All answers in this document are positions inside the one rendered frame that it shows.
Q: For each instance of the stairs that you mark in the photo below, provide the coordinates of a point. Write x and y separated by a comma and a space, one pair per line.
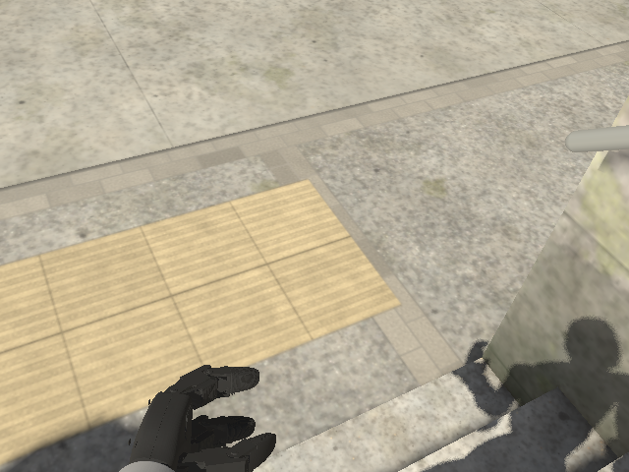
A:
464, 421

